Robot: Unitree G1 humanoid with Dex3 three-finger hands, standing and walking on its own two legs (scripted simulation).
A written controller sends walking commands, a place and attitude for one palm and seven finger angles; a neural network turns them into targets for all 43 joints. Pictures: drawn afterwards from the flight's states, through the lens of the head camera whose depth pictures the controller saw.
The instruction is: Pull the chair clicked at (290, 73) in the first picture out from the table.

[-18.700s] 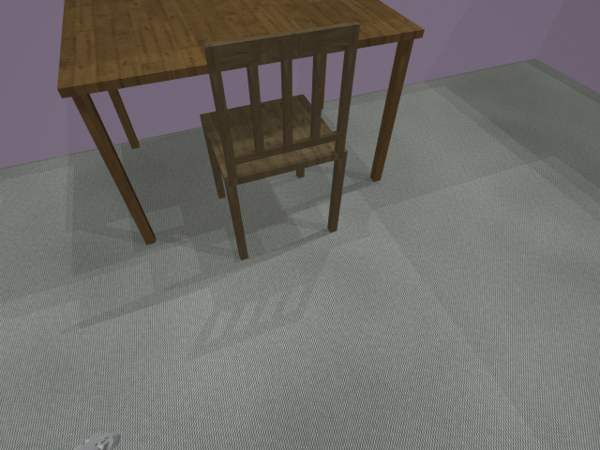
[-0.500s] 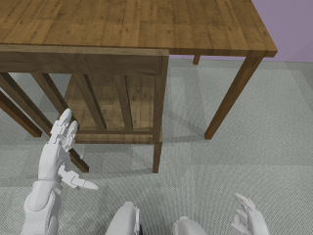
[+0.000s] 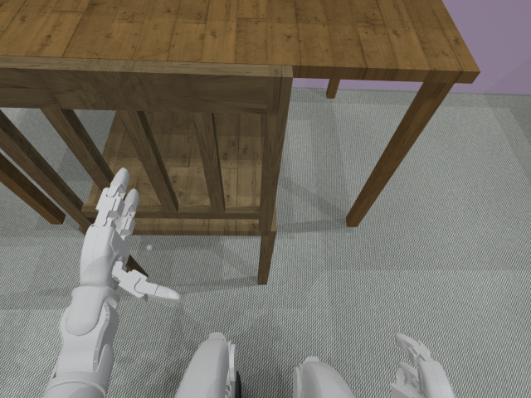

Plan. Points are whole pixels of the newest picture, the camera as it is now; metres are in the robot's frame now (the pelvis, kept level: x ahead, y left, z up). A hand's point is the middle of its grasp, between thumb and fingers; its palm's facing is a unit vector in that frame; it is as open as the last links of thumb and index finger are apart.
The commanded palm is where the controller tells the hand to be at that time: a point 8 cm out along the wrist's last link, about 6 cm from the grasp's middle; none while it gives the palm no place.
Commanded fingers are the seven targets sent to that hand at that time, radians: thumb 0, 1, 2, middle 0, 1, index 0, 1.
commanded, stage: aim the fingers beside a spindle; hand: left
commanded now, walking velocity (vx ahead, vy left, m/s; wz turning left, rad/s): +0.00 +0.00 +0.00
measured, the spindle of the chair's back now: (155, 168) +0.47 +0.21 +0.01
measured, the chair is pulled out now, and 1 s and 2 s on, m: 0.00 0.00 0.00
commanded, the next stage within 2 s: push the fingers through the gap in 0.58 s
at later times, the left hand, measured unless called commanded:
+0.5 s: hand (152, 253) +0.31 +0.18 +0.02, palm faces +0.01 -1.00 -0.02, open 16.9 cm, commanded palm +0.29 +0.23 +0.02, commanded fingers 0.00 -0.50 0.30 -0.06 -0.08 -0.06 -0.08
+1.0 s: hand (152, 234) +0.34 +0.18 +0.02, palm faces +0.03 -1.00 -0.03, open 16.9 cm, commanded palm +0.32 +0.24 +0.02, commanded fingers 0.00 -0.50 0.30 -0.06 -0.08 -0.06 -0.08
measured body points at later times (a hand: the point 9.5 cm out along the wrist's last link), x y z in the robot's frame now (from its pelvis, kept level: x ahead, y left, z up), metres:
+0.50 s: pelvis +0.00 +0.00 +0.00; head +0.10 +0.02 +0.44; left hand +0.30 +0.23 +0.02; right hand +0.16 -0.25 -0.10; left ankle +0.06 +0.09 -0.63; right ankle -0.01 -0.10 -0.63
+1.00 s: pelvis +0.00 +0.00 +0.00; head +0.10 +0.02 +0.43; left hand +0.33 +0.24 +0.02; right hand +0.15 -0.25 -0.11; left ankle +0.06 +0.09 -0.63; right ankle -0.01 -0.10 -0.63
